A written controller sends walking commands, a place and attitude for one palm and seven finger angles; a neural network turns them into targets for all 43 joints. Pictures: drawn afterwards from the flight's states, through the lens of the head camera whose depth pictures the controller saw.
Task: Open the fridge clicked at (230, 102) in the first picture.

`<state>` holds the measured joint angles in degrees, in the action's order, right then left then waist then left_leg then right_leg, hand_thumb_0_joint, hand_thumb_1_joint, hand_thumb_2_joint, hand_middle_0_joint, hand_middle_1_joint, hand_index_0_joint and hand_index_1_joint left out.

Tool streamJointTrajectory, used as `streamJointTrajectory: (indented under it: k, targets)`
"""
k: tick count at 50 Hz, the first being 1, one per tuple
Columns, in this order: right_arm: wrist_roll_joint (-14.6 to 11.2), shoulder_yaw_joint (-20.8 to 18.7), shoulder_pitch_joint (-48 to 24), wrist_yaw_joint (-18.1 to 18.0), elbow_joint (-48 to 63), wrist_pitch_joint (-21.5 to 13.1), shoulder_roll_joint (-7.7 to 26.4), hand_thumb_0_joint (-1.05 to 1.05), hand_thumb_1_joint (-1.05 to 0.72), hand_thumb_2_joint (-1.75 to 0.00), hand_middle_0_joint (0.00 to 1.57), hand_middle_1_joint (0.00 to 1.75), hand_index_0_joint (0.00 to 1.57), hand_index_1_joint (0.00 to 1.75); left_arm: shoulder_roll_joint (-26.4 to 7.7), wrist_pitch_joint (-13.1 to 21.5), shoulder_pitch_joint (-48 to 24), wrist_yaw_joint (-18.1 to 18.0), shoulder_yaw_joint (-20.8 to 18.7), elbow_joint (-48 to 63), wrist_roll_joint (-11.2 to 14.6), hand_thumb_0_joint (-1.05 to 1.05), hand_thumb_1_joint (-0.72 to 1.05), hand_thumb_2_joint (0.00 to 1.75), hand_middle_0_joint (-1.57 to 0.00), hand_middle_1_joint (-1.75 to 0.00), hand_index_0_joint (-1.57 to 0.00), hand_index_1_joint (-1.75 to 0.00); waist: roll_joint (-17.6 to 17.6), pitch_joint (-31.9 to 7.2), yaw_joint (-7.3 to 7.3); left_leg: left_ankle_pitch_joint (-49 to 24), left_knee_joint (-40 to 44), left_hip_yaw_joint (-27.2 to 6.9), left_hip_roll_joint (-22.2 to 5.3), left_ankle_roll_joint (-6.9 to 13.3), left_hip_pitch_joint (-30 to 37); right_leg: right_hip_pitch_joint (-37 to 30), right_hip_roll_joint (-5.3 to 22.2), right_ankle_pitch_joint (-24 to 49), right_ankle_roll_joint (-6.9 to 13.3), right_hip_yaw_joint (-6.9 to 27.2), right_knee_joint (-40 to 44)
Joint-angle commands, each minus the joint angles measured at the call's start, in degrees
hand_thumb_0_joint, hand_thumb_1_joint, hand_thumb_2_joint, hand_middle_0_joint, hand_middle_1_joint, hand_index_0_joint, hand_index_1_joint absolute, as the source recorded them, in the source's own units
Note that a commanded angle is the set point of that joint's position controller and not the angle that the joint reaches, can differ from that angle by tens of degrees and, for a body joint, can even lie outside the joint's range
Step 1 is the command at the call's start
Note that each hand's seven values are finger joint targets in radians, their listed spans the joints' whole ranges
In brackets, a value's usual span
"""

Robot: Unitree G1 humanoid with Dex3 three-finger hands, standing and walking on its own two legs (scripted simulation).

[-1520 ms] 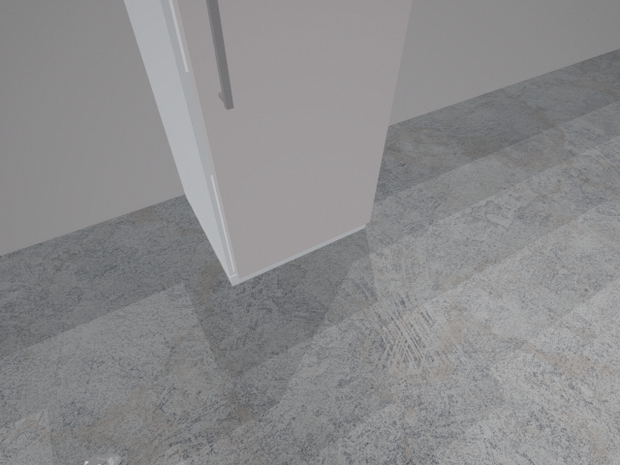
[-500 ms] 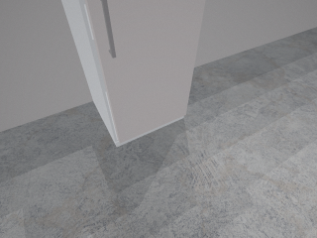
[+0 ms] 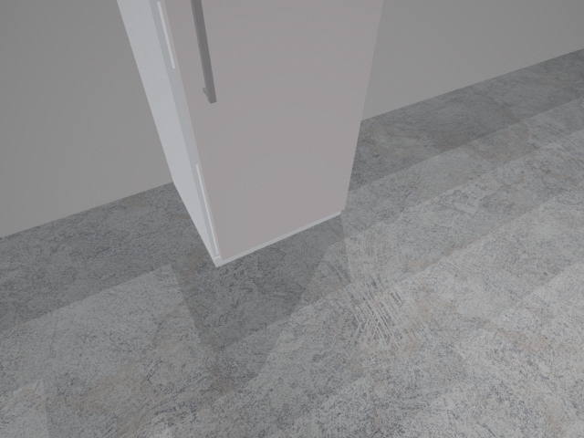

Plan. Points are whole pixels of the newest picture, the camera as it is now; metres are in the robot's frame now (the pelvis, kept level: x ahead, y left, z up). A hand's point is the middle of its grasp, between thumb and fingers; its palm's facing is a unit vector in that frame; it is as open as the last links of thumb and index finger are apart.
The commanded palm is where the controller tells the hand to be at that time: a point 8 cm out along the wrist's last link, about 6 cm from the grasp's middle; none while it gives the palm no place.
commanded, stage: walk to a spot facing it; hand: left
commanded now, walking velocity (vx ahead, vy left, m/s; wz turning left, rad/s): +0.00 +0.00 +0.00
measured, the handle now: (201, 49) +0.85 +0.26 +0.14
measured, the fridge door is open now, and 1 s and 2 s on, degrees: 0 0 0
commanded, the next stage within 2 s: turn to face it in 1.96 s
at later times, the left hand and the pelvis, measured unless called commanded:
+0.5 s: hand out of the picture +0.06 +0.18 -0.19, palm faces -0.14 -0.96 -0.24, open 7.4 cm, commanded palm none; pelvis -0.03 -0.01 -0.03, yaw -9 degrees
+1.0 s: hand out of the picture +0.14 +0.21 -0.16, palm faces -0.42 -0.88 -0.21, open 7.4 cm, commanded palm none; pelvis -0.03 +0.03 +0.00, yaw -28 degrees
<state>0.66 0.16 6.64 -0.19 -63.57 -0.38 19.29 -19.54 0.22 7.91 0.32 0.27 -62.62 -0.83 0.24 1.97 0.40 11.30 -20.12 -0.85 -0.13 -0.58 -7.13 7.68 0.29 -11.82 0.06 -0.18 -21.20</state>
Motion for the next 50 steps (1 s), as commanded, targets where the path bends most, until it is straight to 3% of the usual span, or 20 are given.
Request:
streamJointTrajectory:
  k: [1, 3, 6, 14, 18, 20, 21, 22, 23, 24, 25, 27, 30, 34, 35, 36, 37, 39, 41, 50]
  targets:
    - [-0.25, -2.06, -2.76, -0.64, 3.70, -1.62, 11.87, 0.00, -0.90, -0.90, 0.20, 0.30, 0.20, 0.30, -12.08, 1.56, -2.30, -0.93, -2.34, 4.00, 0.20, 0.00, 0.90, 0.90, -0.20, -0.30, -0.20, -0.30, -0.41, -4.16, -0.17, -9.25, 2.55, -5.17, -6.45, 2.04, 0.66, -1.07, 7.00, 9.32, 1.65, 5.82, 3.64]
    - [-0.14, -2.30, -2.55, -0.89, 3.76, -1.60, 11.98, 0.00, -0.90, -0.90, 0.20, 0.30, 0.20, 0.30, -12.01, 1.25, -2.57, -0.83, -2.47, 4.43, 0.21, 0.00, 0.90, 0.90, -0.20, -0.30, -0.20, -0.30, -0.63, -3.75, -0.32, -10.06, 1.63, -3.94, -6.90, 1.84, 1.87, 0.35, 6.61, 11.74, 1.81, 6.47, 2.85]
    - [-0.03, -1.52, 1.54, -1.23, 4.07, -0.27, 4.95, 0.00, -0.90, -0.90, 0.20, 0.30, 0.20, 0.30, -5.82, -0.71, 0.68, -1.18, -1.78, 4.74, 0.18, 0.00, 0.90, 0.90, -0.20, -0.30, -0.20, -0.30, 0.18, -3.55, -0.75, -9.45, -1.90, -0.73, -7.18, 0.63, 1.15, 2.98, 6.22, 14.99, 1.10, 7.67, -0.82]
    - [0.10, -4.10, 2.21, -1.70, 10.24, 0.98, 5.94, 0.00, -0.90, -0.90, 0.20, 0.30, 0.20, 0.30, -5.03, -2.53, 3.11, -0.28, -3.58, 11.01, -0.42, 0.00, 0.90, 0.90, -0.20, -0.30, -0.20, -0.30, -2.05, -2.62, -0.57, 0.30, -5.45, -0.95, -11.01, 2.60, -2.95, 12.45, 2.40, 9.06, 1.21, 9.42, -10.75]
    - [0.17, -5.20, -0.11, -1.59, 12.60, 0.92, 5.81, 0.00, -0.90, -0.90, 0.20, 0.30, 0.20, 0.30, -3.45, -2.58, 6.15, 0.18, -4.32, 12.34, -0.49, 0.00, 0.90, 0.90, -0.20, -0.30, -0.20, -0.30, -5.37, -3.15, 1.03, 2.72, -6.79, -1.39, -14.16, 4.04, -7.92, 12.10, 0.34, 5.82, 0.77, 7.62, -18.51]
    - [0.18, -5.58, -1.71, -1.46, 13.79, 0.96, 5.10, 0.00, -0.90, -0.90, 0.20, 0.30, 0.20, 0.30, -3.29, -2.49, 8.21, 0.20, -4.76, 12.76, -0.63, 0.00, 0.90, 0.90, -0.20, -0.30, -0.20, -0.30, -3.75, -3.74, 2.24, 4.71, -11.22, 0.41, -13.04, 3.28, -10.41, 11.42, 0.80, 6.42, 1.26, 8.97, -18.52]
    - [0.11, -5.64, -2.12, -1.35, 14.53, 1.18, 3.90, 0.00, -0.90, -0.90, 0.20, 0.30, 0.20, 0.30, -4.41, -2.32, 9.05, 0.12, -5.09, 12.87, -0.89, 0.00, 0.90, 0.90, -0.20, -0.30, -0.20, -0.30, 1.27, -4.23, 2.70, 8.60, -17.71, 3.34, -9.58, 1.63, -12.30, 11.25, 3.13, 7.12, 2.46, 13.84, -14.07]
    - [-0.09, -5.40, -1.94, -1.29, 15.41, 1.59, 1.38, 0.00, -0.90, -0.90, 0.20, 0.30, 0.20, 0.30, -6.78, -1.98, 9.48, -0.21, -5.63, 13.26, -1.17, 0.00, 0.90, 0.90, -0.20, -0.30, -0.20, -0.30, 11.02, -4.04, 2.60, 14.84, -27.91, 6.71, -3.35, -0.84, -16.20, 11.02, 9.15, 6.21, 5.74, 26.39, -5.41]
    - [-0.12, -5.00, -3.32, -1.33, 16.49, 1.79, -0.09, 0.00, -0.90, -0.90, 0.20, 0.30, 0.20, 0.30, -8.60, -1.79, 10.74, -0.76, -6.09, 13.86, -0.97, 0.00, 0.90, 0.90, -0.20, -0.30, -0.20, -0.30, 16.28, -2.35, 4.25, 23.01, -37.77, 3.59, 0.58, -1.90, -22.42, 9.42, 14.53, 7.10, 10.78, 39.02, 2.90]
    - [-0.07, -5.03, -3.92, -1.46, 16.76, 1.70, 0.50, 0.00, -0.90, -0.90, 0.20, 0.30, 0.20, 0.30, -8.66, -1.84, 10.83, -1.32, -6.30, 13.94, -0.68, 0.00, 0.90, 0.90, -0.20, -0.30, -0.20, -0.30, 13.01, -2.18, 3.94, 22.37, -43.39, -1.02, -0.42, -1.64, -24.79, 7.37, 15.22, 8.16, 13.40, 41.59, 4.31]
    - [-0.10, -5.20, -2.09, -1.45, 16.31, 1.31, 0.62, 0.00, -0.90, -0.90, 0.20, 0.30, 0.20, 0.30, -7.46, -1.74, 8.29, -1.53, -6.35, 14.39, -0.74, 0.00, 0.90, 0.90, -0.20, -0.30, -0.20, -0.30, 9.48, -3.21, 1.76, 19.64, -43.64, -2.80, -1.74, -1.44, -24.81, 5.34, 13.72, 11.56, 13.30, 37.31, 1.44]
    - [-0.26, -4.91, 0.46, -1.51, 15.43, 0.95, -0.25, 0.00, -0.90, -0.90, 0.20, 0.30, 0.20, 0.30, -5.87, -1.55, 5.57, -1.70, -6.27, 15.44, -0.89, 0.00, 0.90, 0.90, -0.20, -0.30, -0.20, -0.30, 7.58, -7.45, 0.33, 17.58, -37.37, -1.67, -1.67, -1.77, -20.26, 3.76, 10.54, 18.49, 11.33, 30.47, -2.46]
    - [-0.68, -4.78, 0.42, -1.64, 15.83, 1.07, -1.44, 0.00, -0.90, -0.90, 0.20, 0.30, 0.20, 0.30, -6.03, -2.00, 5.94, -1.50, -6.59, 15.60, -0.90, 0.00, 0.90, 0.90, -0.20, -0.30, -0.20, -0.30, 8.31, -7.65, 1.09, 16.26, -27.02, -0.13, 0.43, -1.48, -14.24, 6.52, 8.64, 16.82, 10.10, 30.68, -1.78]
    - [-0.93, -4.90, 7.97, -2.07, 14.70, 0.36, -1.16, 0.00, -0.90, -0.90, 0.20, 0.30, 0.20, 0.30, -5.45, -2.61, 3.37, -1.04, -6.63, 16.24, -0.53, 0.00, 0.90, 0.90, -0.20, -0.30, -0.20, -0.30, 8.93, -9.53, -2.41, 7.87, -7.81, 0.97, 1.75, -0.27, 0.61, 12.99, 4.22, 6.24, 4.70, 28.12, -3.02]
    - [-0.62, -5.12, 11.24, -2.32, 14.24, -0.21, 1.30, 0.00, -0.90, -0.90, 0.20, 0.30, 0.20, 0.30, -3.61, -2.82, 2.15, -0.66, -6.28, 17.23, -0.31, 0.00, 0.90, 0.90, -0.20, -0.30, -0.20, -0.30, 3.57, -9.71, -3.93, 11.08, -1.31, -3.80, -3.29, 1.88, 9.15, 21.93, -0.16, -7.91, 2.14, 23.96, -7.35]
    - [0.48, -6.29, 10.71, -2.34, 14.95, -0.55, 6.93, 0.00, -0.90, -0.90, 0.20, 0.30, 0.20, 0.30, 0.38, -2.95, 1.93, 0.33, -5.66, 18.74, 0.14, 0.00, 0.90, 0.90, -0.20, -0.30, -0.20, -0.30, -12.76, -6.65, -4.13, 22.61, 8.47, -20.48, -18.22, 6.19, 13.97, 35.60, -7.84, -18.50, -0.78, 12.85, -21.55]
    - [0.35, -6.57, 7.19, -2.13, 16.09, -0.26, 9.46, 0.00, -0.90, -0.90, 0.20, 0.30, 0.20, 0.30, -1.22, -2.82, 0.28, 0.47, -6.50, 19.48, -0.34, 0.00, 0.90, 0.90, -0.20, -0.30, -0.20, -0.30, -17.41, -2.60, -3.59, 27.13, 12.51, -26.68, -28.52, 9.64, 3.42, 35.76, -3.08, -17.48, -2.82, 5.87, -34.37]
    - [0.50, -4.72, 2.19, -1.99, 17.09, -0.85, 4.42, 0.00, -0.90, -0.90, 0.20, 0.30, 0.20, 0.30, -2.88, -2.82, 1.46, 1.89, -7.58, 17.43, -1.25, 0.00, 0.90, 0.90, -0.20, -0.30, -0.20, -0.30, -7.10, 1.45, -0.12, 27.71, 12.22, -19.22, -23.26, 9.55, -7.73, 30.49, -0.25, -11.62, -3.16, 4.62, -44.80]
    - [0.83, -4.63, 2.20, -1.76, 16.36, -1.61, 3.43, 0.00, -0.90, -0.90, 0.20, 0.30, 0.20, 0.30, -0.42, -2.88, 3.86, 2.98, -7.13, 15.94, -1.41, 0.00, 0.90, 0.90, -0.20, -0.30, -0.20, -0.30, -7.21, 3.32, 1.08, 22.44, 10.83, -8.70, -17.48, 7.41, -6.99, 30.90, 0.68, -6.88, -3.36, 1.69, -47.19]
    - [0.98, -4.97, 17.76, -1.45, 10.40, -3.21, 2.75, 0.00, -0.90, -0.90, 0.20, 0.30, 0.20, 0.30, 3.00, -2.03, -6.04, 4.03, -5.41, 17.87, -1.28, 0.00, 0.90, 0.90, -0.20, -0.30, -0.20, -0.30, -9.06, 4.12, -4.38, 7.92, 10.24, 0.42, -20.36, 8.01, 7.39, 33.91, 5.27, -4.63, -4.01, -2.68, -30.74]
